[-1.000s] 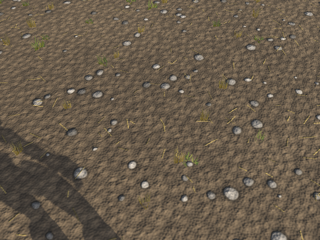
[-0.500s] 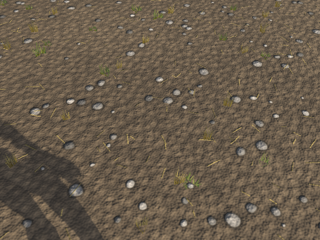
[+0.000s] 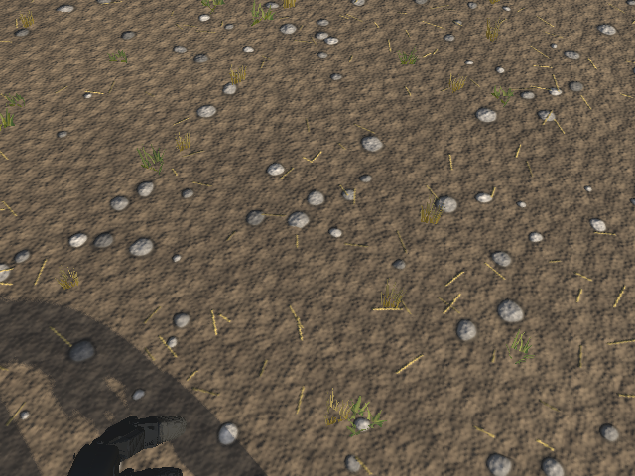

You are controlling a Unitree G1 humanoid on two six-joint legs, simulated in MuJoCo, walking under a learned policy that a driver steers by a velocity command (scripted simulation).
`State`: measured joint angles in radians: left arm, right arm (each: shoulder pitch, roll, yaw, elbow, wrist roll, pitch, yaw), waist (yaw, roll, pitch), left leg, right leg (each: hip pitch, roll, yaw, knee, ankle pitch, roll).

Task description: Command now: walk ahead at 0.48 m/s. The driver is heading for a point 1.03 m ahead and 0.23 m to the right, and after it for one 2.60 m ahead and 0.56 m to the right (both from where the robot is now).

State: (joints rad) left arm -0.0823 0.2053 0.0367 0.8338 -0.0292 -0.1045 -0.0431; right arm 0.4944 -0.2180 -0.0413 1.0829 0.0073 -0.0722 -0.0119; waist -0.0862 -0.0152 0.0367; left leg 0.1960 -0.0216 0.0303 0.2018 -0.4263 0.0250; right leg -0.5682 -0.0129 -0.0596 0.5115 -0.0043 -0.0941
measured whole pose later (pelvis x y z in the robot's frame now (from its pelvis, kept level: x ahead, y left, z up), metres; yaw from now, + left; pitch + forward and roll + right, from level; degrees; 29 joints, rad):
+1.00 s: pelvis +0.56 +0.04 +0.02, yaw -11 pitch +1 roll +2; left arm 0.12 0.24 0.07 0.88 -0.02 -0.05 -0.03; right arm 0.33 -0.23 -0.06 1.00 -0.01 -0.10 -0.02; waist -0.06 -0.03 0.00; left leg 0.06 -0.03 0.24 0.21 -0.29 0.03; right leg -0.70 -0.10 0.02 0.72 0.06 -0.05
